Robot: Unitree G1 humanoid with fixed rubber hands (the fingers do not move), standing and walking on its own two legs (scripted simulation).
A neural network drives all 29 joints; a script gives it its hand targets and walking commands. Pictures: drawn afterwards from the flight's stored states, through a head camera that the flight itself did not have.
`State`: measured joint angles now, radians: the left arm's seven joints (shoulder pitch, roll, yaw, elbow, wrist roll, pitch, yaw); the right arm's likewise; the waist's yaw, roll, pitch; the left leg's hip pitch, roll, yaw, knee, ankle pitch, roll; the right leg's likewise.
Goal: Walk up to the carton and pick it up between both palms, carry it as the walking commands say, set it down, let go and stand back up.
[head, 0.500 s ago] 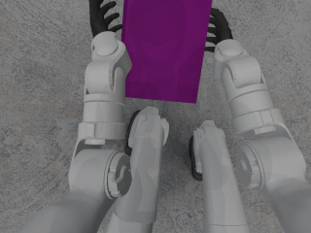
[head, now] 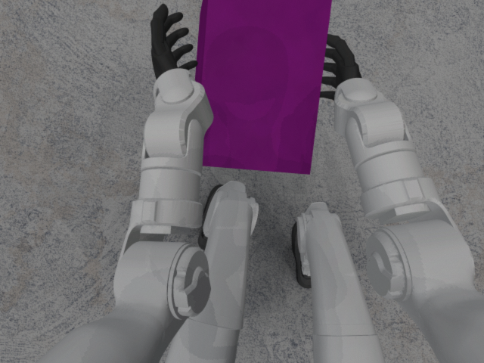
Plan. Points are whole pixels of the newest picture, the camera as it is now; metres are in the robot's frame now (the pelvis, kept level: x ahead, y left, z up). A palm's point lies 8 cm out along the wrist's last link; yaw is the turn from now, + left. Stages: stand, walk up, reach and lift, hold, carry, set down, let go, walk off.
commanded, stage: reach and lift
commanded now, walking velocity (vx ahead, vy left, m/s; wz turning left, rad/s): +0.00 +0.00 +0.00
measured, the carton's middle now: (249, 85) +0.50 +0.08 -0.15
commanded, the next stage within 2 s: none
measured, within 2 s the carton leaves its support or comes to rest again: neither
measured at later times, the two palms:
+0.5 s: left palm (171, 60) +0.46 +0.17 +0.01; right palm (378, 81) +0.48 -0.07 -0.02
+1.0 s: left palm (153, 52) +0.44 +0.16 +0.08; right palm (413, 74) +0.46 -0.07 +0.05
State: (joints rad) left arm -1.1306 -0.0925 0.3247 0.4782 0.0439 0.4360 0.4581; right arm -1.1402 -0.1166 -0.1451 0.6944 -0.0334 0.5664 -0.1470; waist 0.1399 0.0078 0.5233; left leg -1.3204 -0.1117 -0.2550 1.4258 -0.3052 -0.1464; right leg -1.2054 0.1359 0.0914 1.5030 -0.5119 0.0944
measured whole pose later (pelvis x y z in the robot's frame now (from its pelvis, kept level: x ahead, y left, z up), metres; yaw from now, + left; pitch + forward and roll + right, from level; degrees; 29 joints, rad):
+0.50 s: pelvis +0.01 -0.01 +0.06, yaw +0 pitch +8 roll -2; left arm -1.05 -0.10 0.32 0.47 0.07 0.45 0.42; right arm -1.06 -0.09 -0.11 0.66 -0.05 0.59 -0.17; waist 0.13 -0.01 0.52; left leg -1.08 -0.08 -0.23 1.17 -0.24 -0.14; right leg -0.99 0.12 0.13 1.28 -0.44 0.07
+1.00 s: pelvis +0.02 -0.01 +0.11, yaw +1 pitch +3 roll -2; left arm -0.87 -0.16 0.32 0.39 0.10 0.42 0.40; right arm -0.90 -0.02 -0.12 0.59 -0.08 0.57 -0.18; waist 0.12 -0.01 0.52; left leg -0.78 -0.05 -0.23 0.89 -0.16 -0.12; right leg -0.70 0.10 0.13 0.99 -0.35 0.06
